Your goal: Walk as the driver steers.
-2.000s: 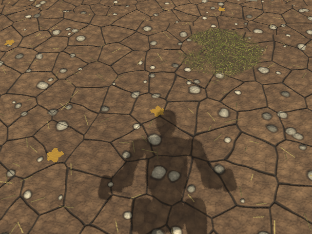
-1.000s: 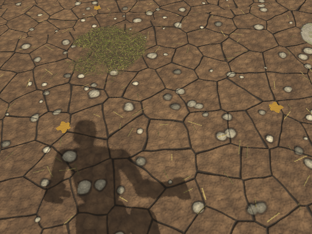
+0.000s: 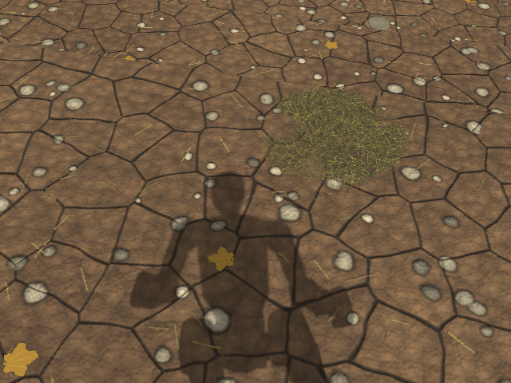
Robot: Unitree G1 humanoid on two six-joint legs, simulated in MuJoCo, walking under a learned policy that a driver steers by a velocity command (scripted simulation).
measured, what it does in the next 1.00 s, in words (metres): walks ahead, turning right: right foot, then left foot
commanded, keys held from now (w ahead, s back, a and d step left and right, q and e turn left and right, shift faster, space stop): w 0.02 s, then w+e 0.98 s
